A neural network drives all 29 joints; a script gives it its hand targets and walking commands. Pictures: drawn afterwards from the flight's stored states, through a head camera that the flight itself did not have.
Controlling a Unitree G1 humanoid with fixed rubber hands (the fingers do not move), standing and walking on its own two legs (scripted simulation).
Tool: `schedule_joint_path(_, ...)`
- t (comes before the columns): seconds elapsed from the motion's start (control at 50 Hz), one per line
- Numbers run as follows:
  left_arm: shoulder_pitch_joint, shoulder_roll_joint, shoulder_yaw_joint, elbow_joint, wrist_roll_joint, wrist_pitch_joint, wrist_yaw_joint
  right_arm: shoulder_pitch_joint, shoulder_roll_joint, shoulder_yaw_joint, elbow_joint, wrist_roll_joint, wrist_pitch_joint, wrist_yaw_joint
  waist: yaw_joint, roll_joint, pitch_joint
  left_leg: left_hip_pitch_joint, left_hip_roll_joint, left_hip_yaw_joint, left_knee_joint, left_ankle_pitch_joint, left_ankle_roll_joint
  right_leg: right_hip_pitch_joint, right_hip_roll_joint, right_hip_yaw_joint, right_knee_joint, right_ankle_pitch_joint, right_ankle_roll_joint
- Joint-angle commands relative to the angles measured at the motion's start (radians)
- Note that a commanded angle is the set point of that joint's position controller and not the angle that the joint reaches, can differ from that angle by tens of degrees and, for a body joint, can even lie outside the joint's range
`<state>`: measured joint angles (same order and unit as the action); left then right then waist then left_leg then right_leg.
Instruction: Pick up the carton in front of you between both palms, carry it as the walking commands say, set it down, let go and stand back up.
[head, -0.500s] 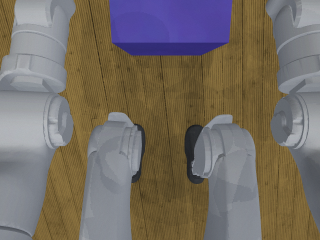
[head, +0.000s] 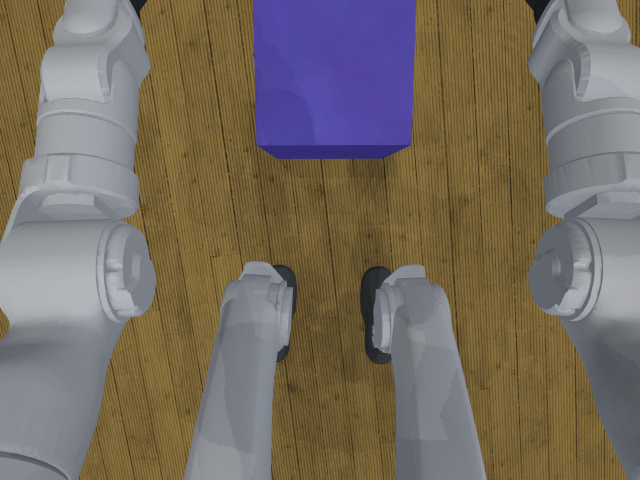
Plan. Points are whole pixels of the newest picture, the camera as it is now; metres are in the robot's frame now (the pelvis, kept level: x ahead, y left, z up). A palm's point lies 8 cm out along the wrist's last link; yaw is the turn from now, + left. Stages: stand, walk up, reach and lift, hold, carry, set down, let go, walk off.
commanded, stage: set down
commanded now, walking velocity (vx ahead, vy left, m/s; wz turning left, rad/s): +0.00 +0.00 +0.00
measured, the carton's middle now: (331, 90) +0.55 +0.01 -0.39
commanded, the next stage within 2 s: let go in 0.32 s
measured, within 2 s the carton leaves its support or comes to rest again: neither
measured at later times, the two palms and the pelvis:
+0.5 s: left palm out of the picture +0.54 +0.21 +0.03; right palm out of the picture +0.54 -0.19 +0.03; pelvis +0.03 +0.00 +0.14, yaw +0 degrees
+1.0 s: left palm out of the picture +0.36 +0.23 +0.14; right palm out of the picture +0.37 -0.22 +0.14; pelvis +0.09 +0.00 +0.23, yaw +0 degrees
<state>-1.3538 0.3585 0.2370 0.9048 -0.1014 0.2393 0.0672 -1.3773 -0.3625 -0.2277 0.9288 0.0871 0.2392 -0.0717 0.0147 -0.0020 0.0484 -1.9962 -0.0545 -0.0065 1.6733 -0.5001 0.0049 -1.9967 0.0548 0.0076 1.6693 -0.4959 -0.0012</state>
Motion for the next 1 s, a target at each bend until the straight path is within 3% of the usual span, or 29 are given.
schedule_joint_path(0.0,-0.247,0.129,0.019,-0.134,0.005,-0.014,-0.01,-0.258,-0.121,-0.018,-0.132,-0.009,-0.014,0.011,0.004,-0.009,-1.25,0.683,-0.029,0.04,-0.199,0.426,-0.03,0.719,0.034,-0.039,-0.18,0.42,0.018)
schedule_joint_path(0.28,-0.149,0.079,0.074,-0.09,0.077,-0.055,-0.05,-0.155,-0.072,-0.077,-0.098,-0.079,-0.056,0.046,0.005,-0.012,-1.108,0.848,-0.016,0.016,-0.509,0.467,-0.035,0.874,0.019,-0.018,-0.494,0.452,0.03)
schedule_joint_path(0.38,-0.056,0.055,0.089,-0.096,0.139,-0.066,-0.066,-0.044,-0.044,-0.094,-0.106,-0.136,-0.066,0.055,0.002,-0.005,-1.116,0.961,-0.009,0.013,-0.607,0.511,-0.037,0.972,0.013,-0.016,-0.598,0.492,0.033)
schedule_joint_path(0.48,0.166,0.037,0.08,-0.193,0.2,-0.07,-0.081,0.184,-0.01,-0.08,-0.214,-0.194,-0.067,0.059,0.001,0.005,-1.167,1.136,-0.008,0.011,-0.693,0.614,-0.029,1.12,0.013,-0.014,-0.69,0.583,0.033)
schedule_joint_path(0.6,0.429,-0.005,0.03,-0.335,0.179,-0.116,-0.098,0.428,0.027,-0.032,-0.355,-0.176,-0.116,0.072,-0.003,0.005,-1.074,1.268,0.006,-0.014,-0.784,0.69,-0.024,1.22,0.004,0.002,-0.787,0.651,0.024)
schedule_joint_path(0.78,0.821,-0.056,-0.025,-0.334,0.139,-0.197,-0.114,0.832,0.078,0.021,-0.356,-0.137,-0.192,0.094,-0.007,0.009,-0.863,1.402,0.024,-0.045,-0.909,0.726,-0.023,1.339,-0.016,0.032,-0.91,0.678,0.022)
schedule_joint_path(0.86,0.982,-0.067,-0.049,-0.347,0.128,-0.228,-0.115,0.993,0.082,0.043,-0.374,-0.13,-0.223,0.099,-0.01,0.009,-0.766,1.466,0.029,-0.05,-0.968,0.701,-0.022,1.406,-0.021,0.039,-0.971,0.653,0.021)
schedule_joint_path(0.98,1.199,-0.068,-0.089,-0.419,0.11,-0.256,-0.119,1.204,0.085,0.09,-0.445,-0.108,-0.25,0.107,-0.011,-0.002,-0.574,1.551,0.027,-0.04,-1.077,0.562,-0.019,1.578,-0.029,0.041,-1.073,0.563,0.018)
